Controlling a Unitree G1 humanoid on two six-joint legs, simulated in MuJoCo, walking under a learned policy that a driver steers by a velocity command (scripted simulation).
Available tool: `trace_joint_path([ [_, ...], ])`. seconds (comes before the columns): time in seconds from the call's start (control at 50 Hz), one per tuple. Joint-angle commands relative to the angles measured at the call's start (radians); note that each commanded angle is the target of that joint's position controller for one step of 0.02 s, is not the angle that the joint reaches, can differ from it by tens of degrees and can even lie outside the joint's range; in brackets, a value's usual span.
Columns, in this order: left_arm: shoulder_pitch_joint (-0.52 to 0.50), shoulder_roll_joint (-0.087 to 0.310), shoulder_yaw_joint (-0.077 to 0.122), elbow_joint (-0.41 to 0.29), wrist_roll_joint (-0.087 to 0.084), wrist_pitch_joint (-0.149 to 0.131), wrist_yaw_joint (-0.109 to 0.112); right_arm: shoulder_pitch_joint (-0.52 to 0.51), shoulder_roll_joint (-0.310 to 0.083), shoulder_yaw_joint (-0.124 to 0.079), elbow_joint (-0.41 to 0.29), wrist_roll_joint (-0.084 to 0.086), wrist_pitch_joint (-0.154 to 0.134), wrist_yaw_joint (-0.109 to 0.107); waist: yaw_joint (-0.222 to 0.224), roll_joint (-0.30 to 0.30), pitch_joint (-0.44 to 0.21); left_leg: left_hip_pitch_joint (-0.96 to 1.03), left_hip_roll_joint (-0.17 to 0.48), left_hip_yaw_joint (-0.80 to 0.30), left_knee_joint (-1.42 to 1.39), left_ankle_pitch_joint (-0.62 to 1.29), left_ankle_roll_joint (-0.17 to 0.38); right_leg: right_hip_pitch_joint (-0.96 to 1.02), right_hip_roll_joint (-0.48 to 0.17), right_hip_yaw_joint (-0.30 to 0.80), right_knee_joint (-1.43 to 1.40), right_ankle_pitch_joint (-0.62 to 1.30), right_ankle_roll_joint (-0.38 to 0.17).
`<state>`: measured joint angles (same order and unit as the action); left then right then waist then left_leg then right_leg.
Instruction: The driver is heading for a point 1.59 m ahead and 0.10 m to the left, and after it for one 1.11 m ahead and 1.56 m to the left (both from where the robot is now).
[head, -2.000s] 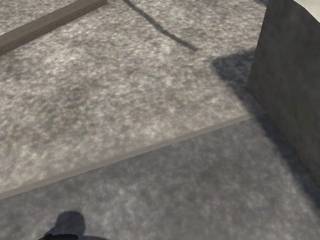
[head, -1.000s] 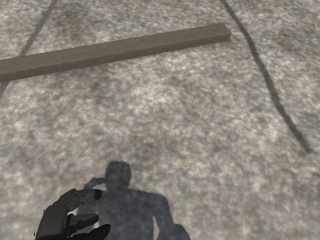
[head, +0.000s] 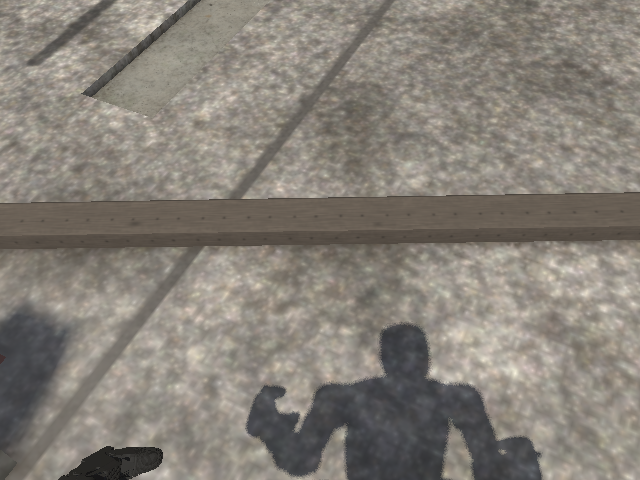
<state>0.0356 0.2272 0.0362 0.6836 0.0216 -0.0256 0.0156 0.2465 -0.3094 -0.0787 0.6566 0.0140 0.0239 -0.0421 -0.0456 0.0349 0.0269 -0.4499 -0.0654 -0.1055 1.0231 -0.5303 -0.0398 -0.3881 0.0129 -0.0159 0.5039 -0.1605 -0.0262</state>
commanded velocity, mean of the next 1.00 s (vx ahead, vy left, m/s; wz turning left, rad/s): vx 0.01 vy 0.00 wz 0.18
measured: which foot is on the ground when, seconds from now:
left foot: up 0.00-0.30, down 0.32-0.82, up 0.84-1.00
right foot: down 0.00-0.32, up 0.34-0.76, down 0.78-1.00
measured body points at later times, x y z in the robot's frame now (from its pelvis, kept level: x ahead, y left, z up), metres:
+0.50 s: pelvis +0.00 +0.05 +0.01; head +0.03 +0.09 +0.46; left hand +0.07 +0.36 -0.12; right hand +0.23 -0.17 -0.06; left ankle +0.00 +0.13 -0.73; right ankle +0.04 -0.11 -0.64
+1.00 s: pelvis +0.00 +0.05 +0.00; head +0.03 +0.05 +0.45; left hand +0.07 +0.34 -0.11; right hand +0.21 -0.20 -0.09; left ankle -0.03 +0.15 -0.70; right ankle +0.02 -0.09 -0.73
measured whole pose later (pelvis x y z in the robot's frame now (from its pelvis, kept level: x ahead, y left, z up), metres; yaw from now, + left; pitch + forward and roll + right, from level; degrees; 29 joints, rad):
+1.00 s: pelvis +0.00 +0.05 +0.00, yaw +6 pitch +1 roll +1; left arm 0.21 0.28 0.07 0.75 -0.02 0.02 0.04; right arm 0.11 -0.28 -0.08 0.68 0.00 0.02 -0.04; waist 0.03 0.00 0.05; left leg -0.39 -0.06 -0.03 0.82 -0.49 -0.03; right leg -0.29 0.00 0.12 0.52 -0.26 0.02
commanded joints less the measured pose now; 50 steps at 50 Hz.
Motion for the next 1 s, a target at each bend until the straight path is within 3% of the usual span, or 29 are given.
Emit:
trace_joint_path([
  [0.02,-0.009,0.107,0.033,-0.068,-0.01,0.002,0.013,0.052,-0.12,-0.044,-0.058,0.003,0.023,-0.007,0.02,-0.165,-0.133,-0.217,0.078,-0.005,0.211,0.042,-0.058,0.285,-0.303,0.261,-0.158,0.306,-0.208],
  [0.08,0.009,0.13,0.042,-0.052,0.001,0.013,0.028,0.001,-0.046,-0.023,-0.085,0.006,0.029,0.0,0.037,-0.179,-0.121,-0.157,0.077,0.066,0.107,0.108,-0.066,0.239,-0.265,0.139,-0.192,0.324,-0.213],
  [0.14,0.015,0.153,0.051,-0.045,-0.003,0.022,0.033,-0.052,-0.022,-0.008,-0.11,0.001,0.029,0.013,0.056,-0.184,-0.145,-0.085,0.104,0.091,-0.045,0.136,-0.054,0.246,-0.286,0.082,-0.192,0.325,-0.224],
  [0.24,0.036,0.209,0.069,-0.029,-0.023,0.029,0.024,-0.075,-0.051,-0.015,-0.133,0.002,0.035,0.045,0.06,-0.202,-0.141,0.046,0.108,0.134,-0.255,0.165,0.002,0.239,-0.337,0.058,-0.177,0.257,-0.209],
  [0.3,0.038,0.209,0.072,-0.009,-0.049,0.034,0.023,-0.007,-0.058,-0.029,-0.11,0.0,0.04,0.057,0.015,-0.175,-0.138,0.214,0.065,0.176,-0.513,0.299,0.074,0.187,-0.309,-0.001,-0.07,0.14,-0.125],
  [0.32,0.088,0.173,0.065,0.015,-0.043,0.036,0.018,0.031,-0.097,-0.045,-0.1,-0.004,0.038,0.05,0.013,-0.085,-0.13,0.336,0.08,0.109,-0.604,0.41,0.115,0.083,-0.259,-0.063,0.048,0.018,-0.051],
  [0.34,0.084,0.103,0.043,-0.012,0.003,0.036,0.008,0.064,-0.213,-0.072,-0.114,-0.011,0.032,0.03,0.033,0.234,-0.121,0.494,0.342,-0.248,-0.653,0.746,0.219,-0.2,-0.125,-0.17,0.386,-0.369,0.055],
  [0.36,-0.014,0.132,0.05,-0.063,0.004,0.031,0.02,0.045,-0.234,-0.067,-0.141,-0.046,0.01,0.034,-0.018,0.275,-0.137,0.377,0.47,-0.428,-0.7,0.74,0.395,-0.319,-0.027,-0.012,0.586,-0.511,0.077],
  [0.38,-0.031,0.171,0.065,-0.053,-0.015,0.035,0.024,0.005,-0.181,-0.049,-0.144,-0.051,-0.012,0.038,-0.012,0.157,-0.124,0.356,0.426,-0.341,-0.712,0.686,0.377,-0.322,-0.054,0.049,0.685,-0.446,0.071],
  [0.4,-0.003,0.173,0.069,-0.036,-0.024,0.041,0.025,-0.053,-0.142,-0.036,-0.141,-0.039,-0.025,0.035,0.025,0.115,-0.11,0.336,0.366,-0.258,-0.7,0.633,0.315,-0.324,-0.065,0.067,0.689,-0.355,0.063],
  [0.42,0.026,0.166,0.071,-0.007,-0.018,0.047,0.031,-0.095,-0.107,-0.025,-0.146,-0.021,-0.028,0.031,0.043,0.068,-0.118,0.344,0.316,-0.208,-0.687,0.587,0.263,-0.319,-0.076,0.072,0.682,-0.287,0.069],
  [0.44,0.045,0.163,0.071,0.001,-0.009,0.05,0.033,-0.122,-0.088,-0.014,-0.146,-0.011,-0.029,0.027,0.054,0.077,-0.12,0.33,0.294,-0.176,-0.683,0.628,0.249,-0.3,-0.072,0.066,0.694,-0.225,0.082],
  [0.5,0.088,0.152,0.069,0.021,-0.019,0.051,0.03,-0.121,-0.062,0.006,-0.138,-0.032,-0.034,0.023,0.067,0.084,-0.148,0.313,0.264,-0.123,-0.687,0.7,0.251,-0.213,-0.055,0.063,0.709,-0.15,0.105],
  [0.56,0.07,0.132,0.058,0.019,-0.022,0.056,0.032,-0.112,-0.051,0.015,-0.119,-0.035,-0.033,0.019,0.051,0.089,-0.118,0.329,0.256,-0.127,-0.702,0.605,0.251,-0.182,-0.067,0.07,0.546,-0.136,0.118],
  [0.62,0.086,0.102,0.04,0.042,-0.022,0.057,0.019,-0.135,-0.01,0.031,-0.093,-0.047,-0.032,0.019,0.041,0.103,-0.1,0.282,0.245,-0.093,-0.727,0.452,0.244,-0.031,-0.094,0.063,0.33,-0.152,0.119],
  [0.66,0.087,0.115,0.038,0.047,-0.024,0.055,0.011,-0.121,-0.024,0.029,-0.06,-0.052,-0.031,0.026,0.023,0.112,-0.068,0.253,0.252,-0.097,-0.733,0.374,0.253,0.032,-0.086,0.037,0.245,-0.201,0.114],
  [0.72,0.093,0.152,0.043,0.038,-0.034,0.047,0.006,-0.132,-0.075,0.011,-0.035,-0.034,-0.019,0.022,0.024,0.09,-0.033,0.277,0.286,-0.131,-0.693,0.39,0.267,0.024,-0.066,0.011,0.157,-0.235,0.087],
  [0.78,0.136,0.159,0.038,0.04,-0.024,0.036,-0.001,-0.108,-0.091,-0.003,-0.011,-0.007,-0.012,0.003,0.055,0.035,-0.051,0.288,0.266,-0.087,-0.616,0.502,0.212,0.104,-0.066,0.021,-0.026,0.036,0.026],
  [0.8,0.144,0.207,0.047,0.033,-0.018,0.035,0.0,-0.103,-0.078,-0.005,-0.02,-0.019,-0.017,-0.003,0.038,-0.047,-0.075,0.259,0.211,-0.024,-0.535,0.479,0.168,0.143,-0.115,0.096,-0.004,0.264,-0.011],
  [0.82,0.153,0.245,0.063,0.045,-0.035,0.036,0.003,-0.114,-0.05,-0.005,-0.043,-0.037,-0.021,-0.007,0.013,-0.202,-0.093,0.227,0.095,0.103,-0.454,0.414,0.11,0.134,-0.165,0.202,-0.028,0.301,-0.083],
  [0.84,0.149,0.236,0.065,0.03,-0.039,0.035,0.004,-0.187,-0.036,-0.004,-0.056,-0.046,-0.02,-0.011,0.051,-0.253,-0.072,0.157,0.021,0.166,-0.359,0.333,0.06,0.138,-0.223,0.322,-0.098,0.263,-0.152],
  [0.86,0.147,0.222,0.062,0.022,-0.026,0.034,0.011,-0.221,-0.012,-0.002,-0.067,-0.04,-0.019,-0.012,0.068,-0.293,-0.065,0.069,-0.015,0.154,-0.298,0.218,0.045,0.18,-0.268,0.408,-0.141,0.245,-0.199],
  [0.88,0.162,0.221,0.063,0.017,-0.015,0.028,0.017,-0.237,0.0,-0.003,-0.071,-0.03,-0.015,-0.01,0.09,-0.305,-0.069,-0.011,-0.027,0.111,-0.177,0.015,0.04,0.224,-0.303,0.466,-0.166,0.277,-0.237],
  [0.9,0.178,0.228,0.066,0.013,-0.01,0.016,0.017,-0.227,-0.012,-0.01,-0.072,-0.02,-0.012,-0.003,0.1,-0.265,-0.074,-0.079,-0.015,0.062,-0.039,-0.094,0.031,0.262,-0.324,0.49,-0.166,0.327,-0.262],
  [0.92,0.16,0.237,0.07,0.008,-0.019,0.009,0.021,-0.193,-0.015,-0.014,-0.064,-0.012,-0.01,0.003,0.073,-0.197,-0.083,-0.105,0.014,0.03,-0.009,-0.084,0.024,0.281,-0.308,0.455,-0.144,0.349,-0.244],
  [0.94,0.125,0.235,0.073,0.0,-0.036,0.012,0.025,-0.178,-0.01,-0.012,-0.062,-0.011,-0.012,0.005,0.052,-0.167,-0.083,-0.104,0.037,0.027,-0.089,-0.043,0.015,0.286,-0.272,0.411,-0.128,0.339,-0.204],
  [0.96,0.104,0.229,0.077,-0.006,-0.049,0.021,0.03,-0.192,0.001,-0.007,-0.066,-0.014,-0.018,0.006,0.058,-0.163,-0.084,-0.082,0.036,0.04,-0.175,-0.002,0.002,0.286,-0.24,0.389,-0.114,0.332,-0.177],
  [1.0,0.097,0.23,0.082,-0.016,-0.052,0.052,0.038,-0.181,0.021,0.0,-0.067,-0.007,-0.031,0.016,0.066,-0.19,-0.118,0.027,0.011,0.069,-0.306,0.089,-0.015,0.252,-0.199,0.372,-0.092,0.337,-0.159],
])
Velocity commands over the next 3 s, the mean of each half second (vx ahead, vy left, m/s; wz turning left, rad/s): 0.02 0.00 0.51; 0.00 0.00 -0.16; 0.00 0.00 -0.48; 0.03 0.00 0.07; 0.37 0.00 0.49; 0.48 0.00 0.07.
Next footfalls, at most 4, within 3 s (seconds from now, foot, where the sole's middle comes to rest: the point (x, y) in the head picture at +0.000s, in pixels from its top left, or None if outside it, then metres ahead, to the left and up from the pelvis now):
0.32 left None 0.04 0.14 -0.77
0.78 right None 0.06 -0.08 -0.77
1.08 left None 0.03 0.16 -0.77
1.56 right None -0.02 -0.08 -0.77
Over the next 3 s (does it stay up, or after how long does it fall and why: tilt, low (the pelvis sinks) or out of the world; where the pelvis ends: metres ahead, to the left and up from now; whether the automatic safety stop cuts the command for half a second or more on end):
stays up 0.46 0.13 -0.01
